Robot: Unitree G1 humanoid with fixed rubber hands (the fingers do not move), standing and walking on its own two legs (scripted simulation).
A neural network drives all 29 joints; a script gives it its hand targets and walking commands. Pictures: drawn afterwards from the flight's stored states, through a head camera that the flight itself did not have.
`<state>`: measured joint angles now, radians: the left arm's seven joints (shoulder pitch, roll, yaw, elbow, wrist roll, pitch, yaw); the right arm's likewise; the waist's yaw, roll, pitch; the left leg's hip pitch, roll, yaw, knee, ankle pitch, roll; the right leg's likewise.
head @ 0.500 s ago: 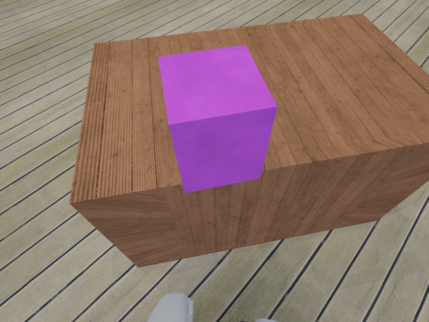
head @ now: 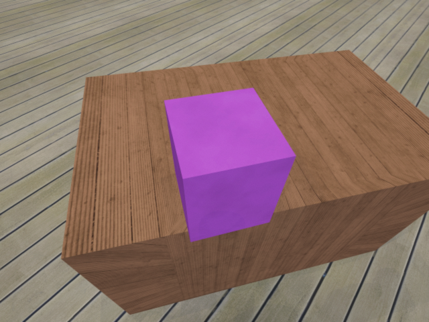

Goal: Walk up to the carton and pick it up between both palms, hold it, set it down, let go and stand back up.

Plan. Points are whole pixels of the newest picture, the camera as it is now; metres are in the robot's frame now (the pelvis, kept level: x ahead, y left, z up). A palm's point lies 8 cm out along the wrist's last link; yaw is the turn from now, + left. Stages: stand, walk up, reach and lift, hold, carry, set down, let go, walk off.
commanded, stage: walk up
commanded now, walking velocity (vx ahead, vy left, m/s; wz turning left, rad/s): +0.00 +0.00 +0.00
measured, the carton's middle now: (221, 166) +0.43 +0.00 +0.01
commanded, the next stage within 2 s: none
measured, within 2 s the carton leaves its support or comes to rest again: neither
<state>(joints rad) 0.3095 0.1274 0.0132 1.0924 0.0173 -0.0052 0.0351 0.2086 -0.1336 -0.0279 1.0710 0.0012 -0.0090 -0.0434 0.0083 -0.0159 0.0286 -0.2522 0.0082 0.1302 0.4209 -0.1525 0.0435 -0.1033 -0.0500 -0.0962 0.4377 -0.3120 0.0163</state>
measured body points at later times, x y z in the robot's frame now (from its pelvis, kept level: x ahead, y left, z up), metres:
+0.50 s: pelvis +0.00 +0.07 +0.00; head +0.02 +0.10 +0.45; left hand -0.04 +0.30 -0.17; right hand +0.07 -0.15 -0.14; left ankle +0.03 +0.19 -0.74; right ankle -0.05 -0.09 -0.71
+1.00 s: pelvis -0.02 +0.03 +0.00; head +0.00 +0.04 +0.45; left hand -0.01 +0.29 -0.16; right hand -0.05 -0.22 -0.15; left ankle +0.03 +0.19 -0.74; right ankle -0.05 -0.09 -0.70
